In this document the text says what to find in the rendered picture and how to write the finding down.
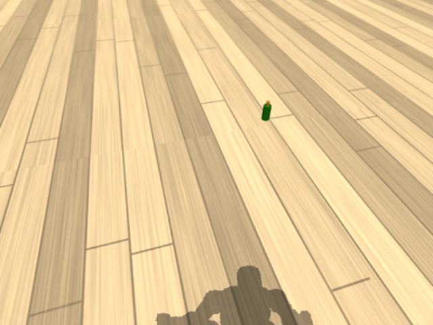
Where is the bottle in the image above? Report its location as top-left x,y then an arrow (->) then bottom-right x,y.
261,100 -> 271,121

